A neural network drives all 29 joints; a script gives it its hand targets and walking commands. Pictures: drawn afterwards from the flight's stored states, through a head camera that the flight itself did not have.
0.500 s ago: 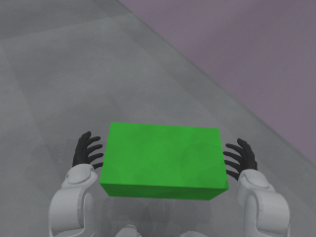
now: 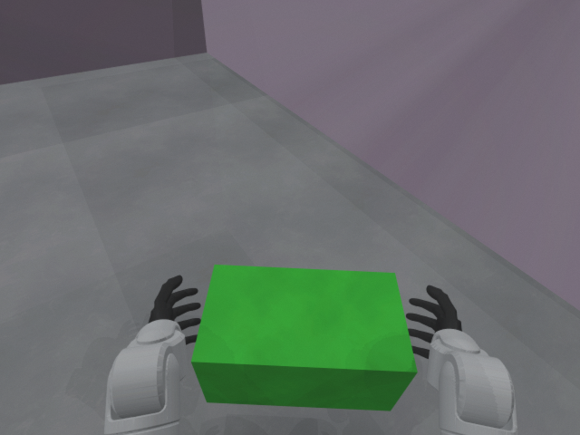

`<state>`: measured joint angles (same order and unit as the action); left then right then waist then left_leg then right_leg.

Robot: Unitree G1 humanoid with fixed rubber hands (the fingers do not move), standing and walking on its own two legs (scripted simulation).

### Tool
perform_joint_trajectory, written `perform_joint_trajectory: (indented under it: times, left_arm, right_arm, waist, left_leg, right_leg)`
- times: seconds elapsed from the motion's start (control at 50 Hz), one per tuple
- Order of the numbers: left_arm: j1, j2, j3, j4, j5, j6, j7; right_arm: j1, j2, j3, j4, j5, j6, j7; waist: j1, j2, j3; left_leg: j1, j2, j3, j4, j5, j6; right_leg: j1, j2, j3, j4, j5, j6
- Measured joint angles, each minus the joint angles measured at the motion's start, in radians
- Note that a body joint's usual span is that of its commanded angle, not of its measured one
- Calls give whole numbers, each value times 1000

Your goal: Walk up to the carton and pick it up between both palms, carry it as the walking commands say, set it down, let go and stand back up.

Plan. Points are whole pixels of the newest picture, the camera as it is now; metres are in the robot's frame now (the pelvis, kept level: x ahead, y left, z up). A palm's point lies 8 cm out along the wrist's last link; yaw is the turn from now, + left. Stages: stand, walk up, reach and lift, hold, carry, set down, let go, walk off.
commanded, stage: carry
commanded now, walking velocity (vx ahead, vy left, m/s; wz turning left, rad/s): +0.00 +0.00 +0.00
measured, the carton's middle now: (301, 337) +0.29 +0.01 -0.03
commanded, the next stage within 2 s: none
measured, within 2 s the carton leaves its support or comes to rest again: neither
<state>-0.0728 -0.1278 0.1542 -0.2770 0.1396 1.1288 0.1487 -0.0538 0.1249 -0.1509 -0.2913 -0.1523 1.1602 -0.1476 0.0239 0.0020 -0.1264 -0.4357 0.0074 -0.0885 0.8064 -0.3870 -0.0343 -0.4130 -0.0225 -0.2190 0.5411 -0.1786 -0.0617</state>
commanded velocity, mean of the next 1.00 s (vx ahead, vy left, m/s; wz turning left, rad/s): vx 0.00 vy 0.00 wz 0.00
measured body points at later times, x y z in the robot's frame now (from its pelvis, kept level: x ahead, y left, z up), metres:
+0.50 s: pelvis -0.08 +0.00 +0.00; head -0.14 +0.00 +0.44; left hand +0.18 +0.18 +0.04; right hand +0.18 -0.18 +0.04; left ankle +0.00 +0.12 -0.72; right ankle -0.08 -0.09 -0.72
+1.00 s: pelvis -0.10 +0.01 +0.00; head -0.11 +0.02 +0.45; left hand +0.17 +0.20 +0.03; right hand +0.17 -0.16 +0.03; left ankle +0.00 +0.12 -0.72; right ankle -0.08 -0.09 -0.72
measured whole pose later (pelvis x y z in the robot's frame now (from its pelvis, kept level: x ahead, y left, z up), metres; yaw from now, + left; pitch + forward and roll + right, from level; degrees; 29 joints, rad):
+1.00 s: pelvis -0.10 +0.01 +0.00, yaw +1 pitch +1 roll -1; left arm -0.07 -0.12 0.18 -0.06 0.14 0.76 0.10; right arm -0.05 0.11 -0.16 -0.05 -0.16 0.78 -0.10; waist 0.02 0.01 -0.04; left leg -0.45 -0.02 -0.08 0.58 -0.14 -0.01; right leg -0.32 -0.05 -0.22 0.60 -0.27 -0.04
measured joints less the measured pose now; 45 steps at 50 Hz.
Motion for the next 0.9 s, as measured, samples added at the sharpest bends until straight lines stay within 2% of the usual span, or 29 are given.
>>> perform_joint_trajectory:
  times: [0.04,0.12,0.18,0.24,0.3,0.34,0.42,0.5,0.56,0.68,0.78,0.84,0.9]
  left_arm:
    - [0,1,1,40,7,-20,0]
    - [5,2,14,17,-6,-46,8]
    - [5,2,17,15,-14,-108,-1]
    - [2,2,27,88,-10,-208,-27]
    - [2,1,28,101,-9,-241,-27]
    - [2,1,21,105,-7,-260,-25]
    - [3,2,17,121,-9,-263,-24]
    - [5,2,28,279,27,-309,-55]
    - [12,2,19,294,30,-300,-48]
    - [4,3,36,342,41,-342,-56]
    - [4,7,33,316,41,-348,-50]
    - [4,8,23,256,24,-341,-40]
    - [4,8,33,258,19,-360,-50]
  right_arm:
    - [1,1,-6,48,-3,-25,4]
    - [4,2,-6,64,24,-77,13]
    - [4,2,-6,59,32,-135,13]
    - [3,2,-6,109,8,-219,23]
    - [3,1,-6,123,8,-252,24]
    - [4,0,-7,128,5,-273,24]
    - [5,-5,-9,140,7,-274,21]
    - [6,-32,-9,269,-23,-294,45]
    - [12,-43,-9,300,-25,-299,56]
    - [5,-45,-9,357,-30,-347,67]
    - [5,-41,-9,354,-16,-372,65]
    - [5,-34,-9,293,0,-366,52]
    - [4,-25,-9,282,-9,-375,50]
  waist:
    - [1,4,14]
    - [1,-3,92]
    - [1,-4,101]
    - [2,-4,67]
    - [1,-4,50]
    - [1,4,58]
    - [1,10,45]
    - [1,9,-24]
    - [1,9,-33]
    - [1,7,11]
    - [1,7,80]
    - [1,11,125]
    - [1,17,118]
  left_leg:
    - [39,0,2,-110,40,15]
    - [38,-13,4,-125,75,48]
    - [23,-14,5,-151,107,50]
    - [-3,-17,6,-156,124,50]
    - [-22,-26,8,-155,138,43]
    - [-21,-24,7,-155,153,40]
    - [-18,-21,7,-155,175,37]
    - [-14,-20,7,-155,177,37]
    - [-15,-20,7,-155,177,37]
    - [-16,-20,8,-155,178,37]
    - [-17,-20,8,-155,190,37]
    - [-17,-20,8,-173,230,36]
    - [-15,-20,8,-217,250,16]
  right_leg:
    - [-27,-8,-2,32,0,13]
    - [-25,-21,-2,98,-116,37]
    - [-10,-21,-1,165,-126,44]
    - [57,-22,0,122,-131,44]
    - [121,-23,0,53,-167,47]
    - [117,-22,-1,65,-170,45]
    - [104,-23,-1,101,-171,32]
    - [101,-23,-1,113,-169,25]
    - [101,-24,-1,112,-160,24]
    - [100,-24,-1,110,-158,24]
    - [100,-24,-1,112,-163,25]
    - [92,-25,-1,117,-172,25]
    - [88,-24,-1,87,-178,25]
